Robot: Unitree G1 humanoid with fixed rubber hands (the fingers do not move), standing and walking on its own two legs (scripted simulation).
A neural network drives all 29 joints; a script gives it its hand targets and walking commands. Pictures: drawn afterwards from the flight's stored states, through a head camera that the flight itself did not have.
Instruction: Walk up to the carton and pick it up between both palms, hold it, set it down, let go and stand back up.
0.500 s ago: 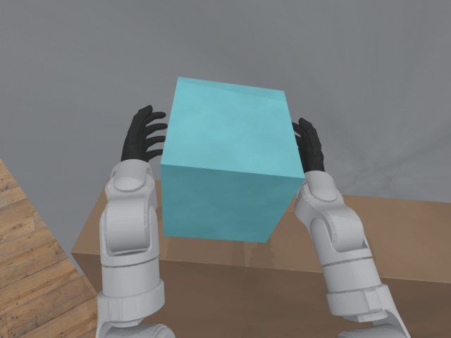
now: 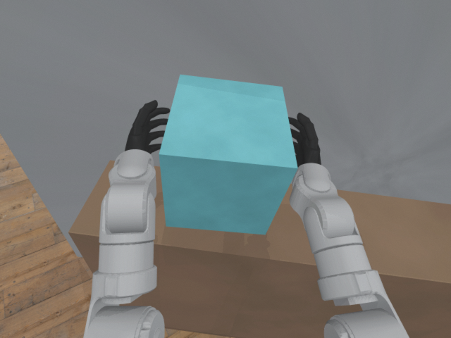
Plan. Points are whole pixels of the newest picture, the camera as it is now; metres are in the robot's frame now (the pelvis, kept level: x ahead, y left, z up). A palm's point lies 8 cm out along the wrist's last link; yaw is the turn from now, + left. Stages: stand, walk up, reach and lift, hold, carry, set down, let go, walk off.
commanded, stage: hold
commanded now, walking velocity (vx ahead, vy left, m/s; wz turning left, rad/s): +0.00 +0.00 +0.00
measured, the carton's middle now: (223, 156) +0.38 +0.00 +0.15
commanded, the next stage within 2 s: set down in 0.72 s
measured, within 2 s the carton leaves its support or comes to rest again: neither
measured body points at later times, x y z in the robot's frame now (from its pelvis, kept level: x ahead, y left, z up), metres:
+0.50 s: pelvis +0.01 +0.02 +0.00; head +0.00 +0.05 +0.45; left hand +0.38 +0.14 +0.18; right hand +0.36 -0.13 +0.17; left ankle +0.07 +0.13 -0.75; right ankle +0.00 -0.07 -0.75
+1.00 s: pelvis -0.01 +0.03 +0.00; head +0.01 +0.06 +0.45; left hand +0.40 +0.18 +0.16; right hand +0.38 -0.15 +0.15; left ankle +0.07 +0.13 -0.75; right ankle +0.00 -0.07 -0.75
